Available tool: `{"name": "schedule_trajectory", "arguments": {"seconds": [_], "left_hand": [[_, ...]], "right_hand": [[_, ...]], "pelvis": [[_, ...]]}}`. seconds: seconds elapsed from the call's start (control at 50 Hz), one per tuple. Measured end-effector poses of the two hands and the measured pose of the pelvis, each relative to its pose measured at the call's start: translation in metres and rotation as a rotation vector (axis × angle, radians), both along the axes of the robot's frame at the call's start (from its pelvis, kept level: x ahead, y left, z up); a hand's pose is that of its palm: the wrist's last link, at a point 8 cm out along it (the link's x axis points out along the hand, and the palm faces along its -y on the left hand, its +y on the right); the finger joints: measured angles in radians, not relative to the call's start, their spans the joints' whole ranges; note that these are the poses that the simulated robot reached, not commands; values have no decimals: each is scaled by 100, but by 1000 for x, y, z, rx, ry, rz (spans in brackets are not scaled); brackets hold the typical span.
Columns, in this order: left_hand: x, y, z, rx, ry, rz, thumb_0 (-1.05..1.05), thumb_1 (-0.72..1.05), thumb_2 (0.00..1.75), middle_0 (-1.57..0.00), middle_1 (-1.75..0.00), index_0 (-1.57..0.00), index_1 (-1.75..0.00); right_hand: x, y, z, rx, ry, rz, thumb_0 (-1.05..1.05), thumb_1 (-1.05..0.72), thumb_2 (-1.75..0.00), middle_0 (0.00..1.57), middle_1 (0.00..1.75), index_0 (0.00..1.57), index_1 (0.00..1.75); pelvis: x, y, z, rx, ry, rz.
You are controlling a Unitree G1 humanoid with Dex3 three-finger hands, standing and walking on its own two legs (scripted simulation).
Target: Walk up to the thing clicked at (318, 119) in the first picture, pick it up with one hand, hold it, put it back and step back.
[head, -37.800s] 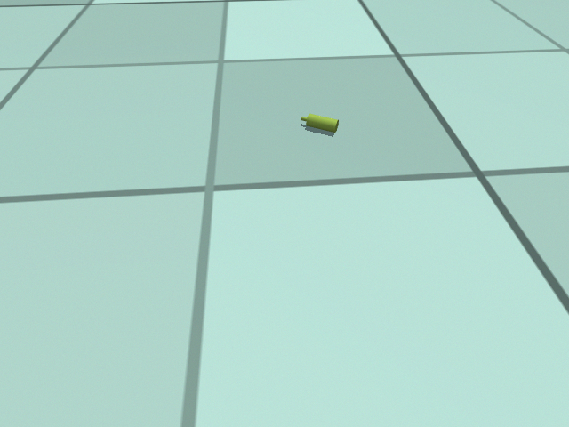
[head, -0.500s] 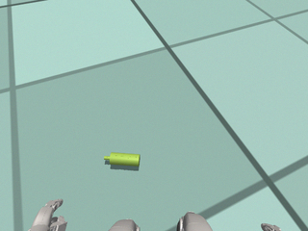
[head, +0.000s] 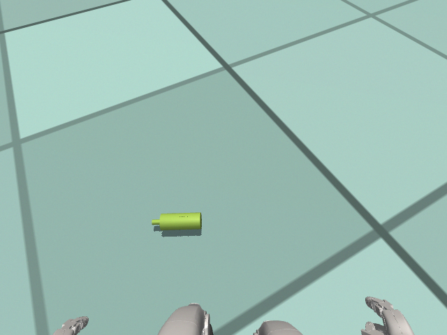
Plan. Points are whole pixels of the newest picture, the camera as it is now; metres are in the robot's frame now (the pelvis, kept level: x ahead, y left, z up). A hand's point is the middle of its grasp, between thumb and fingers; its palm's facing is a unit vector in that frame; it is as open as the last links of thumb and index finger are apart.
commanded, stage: step back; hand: left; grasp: from above
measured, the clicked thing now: (176, 221) +0.61 +0.26 -0.71
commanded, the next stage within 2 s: none
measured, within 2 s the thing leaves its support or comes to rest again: neither
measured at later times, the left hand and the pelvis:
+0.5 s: hand out of the picture -0.04 +0.28 -0.14, palm faces +0.04 -0.93 -0.37, open 7.4 cm; pelvis -0.14 +0.01 +0.01, yaw +1 degrees
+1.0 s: hand out of the picture -0.21 +0.25 -0.14, palm faces +0.05 -0.91 -0.42, open 7.4 cm; pelvis -0.32 -0.03 -0.01, yaw +4 degrees
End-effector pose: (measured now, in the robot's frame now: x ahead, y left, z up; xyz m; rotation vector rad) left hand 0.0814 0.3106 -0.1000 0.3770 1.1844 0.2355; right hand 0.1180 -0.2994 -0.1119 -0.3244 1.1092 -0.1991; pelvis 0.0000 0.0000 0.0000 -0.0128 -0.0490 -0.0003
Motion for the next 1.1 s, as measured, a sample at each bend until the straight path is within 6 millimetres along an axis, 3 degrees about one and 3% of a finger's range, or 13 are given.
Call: {"name": "schedule_trajectory", "arguments": {"seconds": [0.16,0.3,0.42,0.5,0.58,0.66,0.78,0.9,1.0,1.1], "left_hand": [[-25,-7,21,8,-77,4,0,90,89,-20,-30,-21,-30],[-53,7,5,-14,-141,0,0,90,89,-20,-30,-21,-30],[-99,15,-3,-36,-82,32,0,90,89,-20,-30,-20,-30],[-135,14,-2,-37,-54,40,0,90,89,-20,-30,-20,-30],[-173,8,-5,-21,-2,26,0,90,89,-20,-30,-20,-30],[-208,-7,-9,1,19,9,0,90,89,-20,-30,-20,-30],[-267,-33,5,0,28,21,0,90,89,-20,-30,-20,-30],[-291,-33,14,25,-28,19,0,90,89,-21,-30,-21,-30],[-307,-20,3,20,-111,26,0,90,89,-21,-30,-21,-30],[-340,-18,-2,-8,-102,48,0,90,89,-20,-30,-20,-30]], "right_hand": [[-43,-9,9,-20,36,35,1,-91,-90,20,30,20,30],[-91,-2,7,-70,66,75,1,-91,-90,20,30,20,30],[-139,9,23,-65,67,71,1,-91,-90,21,30,20,30],[-159,5,31,-74,46,65,1,-90,-90,21,30,20,30],[-175,-8,31,-80,-10,59,1,-90,-90,21,30,21,30],[-195,-30,19,-72,-48,55,1,-90,-90,21,30,21,30],[-245,-51,11,-48,-15,7,1,-91,-90,20,30,20,30],[-303,-52,6,-50,57,32,1,-91,-90,20,30,20,30],[-346,-40,-1,-64,111,70,1,-91,-90,20,30,20,30],[-386,-27,10,-50,107,83,1,-91,-90,21,30,20,30]], "pelvis": [[-37,-1,12,40,26,13],[-84,10,-1,27,16,62],[-120,11,7,5,2,43],[-143,5,11,-7,13,20],[-170,-5,7,-7,16,-8],[-202,-21,-4,5,14,-33],[-243,-33,2,28,0,-18],[-282,-34,5,38,13,22],[-323,-28,-5,26,10,74],[-362,-27,1,10,-11,64]]}}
